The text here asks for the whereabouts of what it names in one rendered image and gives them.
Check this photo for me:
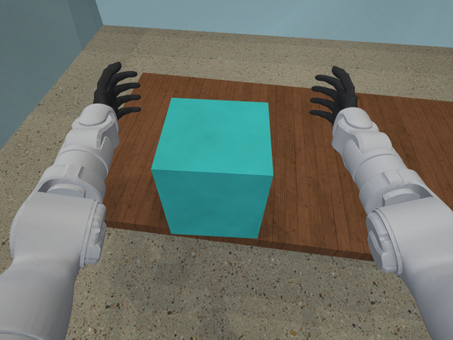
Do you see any table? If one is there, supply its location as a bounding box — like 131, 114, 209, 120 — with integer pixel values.
103, 72, 453, 261

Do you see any right robot upper arm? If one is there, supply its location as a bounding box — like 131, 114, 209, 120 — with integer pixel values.
366, 197, 453, 340

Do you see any robot right forearm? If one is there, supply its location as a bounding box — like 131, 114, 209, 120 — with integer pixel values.
331, 107, 453, 217

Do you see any carton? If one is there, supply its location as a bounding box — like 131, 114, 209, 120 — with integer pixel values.
151, 98, 273, 239

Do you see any left robot upper arm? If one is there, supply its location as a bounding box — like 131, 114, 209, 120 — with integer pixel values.
0, 192, 107, 340

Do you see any robot left forearm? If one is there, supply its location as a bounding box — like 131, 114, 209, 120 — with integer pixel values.
9, 103, 120, 259

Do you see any robot left hand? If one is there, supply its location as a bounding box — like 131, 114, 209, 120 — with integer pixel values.
93, 62, 141, 121

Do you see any robot right hand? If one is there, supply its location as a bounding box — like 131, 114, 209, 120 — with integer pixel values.
309, 66, 357, 126

